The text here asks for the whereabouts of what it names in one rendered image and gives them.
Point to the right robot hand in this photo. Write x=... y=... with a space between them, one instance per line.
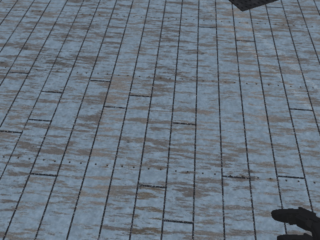
x=301 y=217

